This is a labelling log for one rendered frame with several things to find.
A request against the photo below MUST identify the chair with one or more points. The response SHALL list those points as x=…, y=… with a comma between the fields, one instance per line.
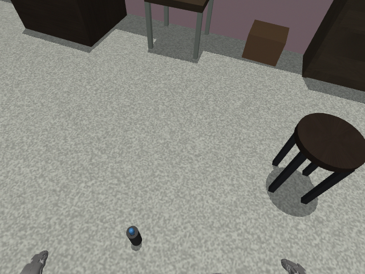
x=191, y=5

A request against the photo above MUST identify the bookshelf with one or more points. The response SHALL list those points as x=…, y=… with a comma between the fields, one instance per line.
x=336, y=54

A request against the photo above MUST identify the stool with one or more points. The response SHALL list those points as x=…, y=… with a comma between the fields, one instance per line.
x=329, y=142

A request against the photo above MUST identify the right robot hand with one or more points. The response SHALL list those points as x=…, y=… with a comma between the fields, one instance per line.
x=292, y=268

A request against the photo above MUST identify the left robot hand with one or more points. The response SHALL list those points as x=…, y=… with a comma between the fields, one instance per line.
x=36, y=264

